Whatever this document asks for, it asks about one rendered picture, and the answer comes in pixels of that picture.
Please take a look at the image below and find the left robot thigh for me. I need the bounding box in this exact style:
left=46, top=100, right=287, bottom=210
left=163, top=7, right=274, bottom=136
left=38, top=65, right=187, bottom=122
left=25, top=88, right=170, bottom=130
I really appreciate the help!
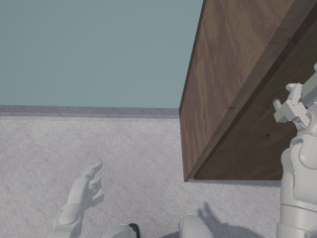
left=101, top=225, right=137, bottom=238

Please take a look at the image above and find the robot thigh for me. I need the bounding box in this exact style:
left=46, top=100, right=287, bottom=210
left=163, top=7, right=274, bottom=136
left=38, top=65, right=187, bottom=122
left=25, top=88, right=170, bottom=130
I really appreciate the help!
left=178, top=215, right=214, bottom=238
left=101, top=225, right=137, bottom=238

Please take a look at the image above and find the robot right forearm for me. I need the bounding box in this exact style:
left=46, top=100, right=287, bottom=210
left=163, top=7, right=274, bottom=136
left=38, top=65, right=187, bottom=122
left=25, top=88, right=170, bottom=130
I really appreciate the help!
left=275, top=134, right=317, bottom=238

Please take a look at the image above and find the robot left forearm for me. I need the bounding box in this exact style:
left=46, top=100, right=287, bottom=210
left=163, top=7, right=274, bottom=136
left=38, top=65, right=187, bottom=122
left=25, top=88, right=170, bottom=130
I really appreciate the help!
left=47, top=202, right=84, bottom=238

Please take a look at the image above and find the robot left hand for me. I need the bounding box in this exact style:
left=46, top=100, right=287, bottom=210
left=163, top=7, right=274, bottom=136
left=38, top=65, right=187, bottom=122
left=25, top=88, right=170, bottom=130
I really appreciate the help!
left=66, top=162, right=104, bottom=211

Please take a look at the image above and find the right robot thigh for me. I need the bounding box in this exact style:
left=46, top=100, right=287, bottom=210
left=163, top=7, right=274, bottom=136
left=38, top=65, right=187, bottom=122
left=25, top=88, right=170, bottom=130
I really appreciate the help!
left=178, top=215, right=214, bottom=238

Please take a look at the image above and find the handle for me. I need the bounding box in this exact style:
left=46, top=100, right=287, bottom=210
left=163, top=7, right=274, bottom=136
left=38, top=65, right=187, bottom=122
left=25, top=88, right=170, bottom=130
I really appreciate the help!
left=272, top=71, right=317, bottom=123

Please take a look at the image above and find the wardrobe door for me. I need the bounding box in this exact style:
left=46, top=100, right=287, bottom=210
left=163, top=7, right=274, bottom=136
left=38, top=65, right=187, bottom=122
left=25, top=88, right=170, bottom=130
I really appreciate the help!
left=193, top=2, right=317, bottom=180

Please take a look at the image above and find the robot right hand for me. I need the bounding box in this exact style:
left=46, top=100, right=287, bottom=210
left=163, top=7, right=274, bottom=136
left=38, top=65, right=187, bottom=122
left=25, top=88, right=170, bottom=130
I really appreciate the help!
left=280, top=63, right=317, bottom=137

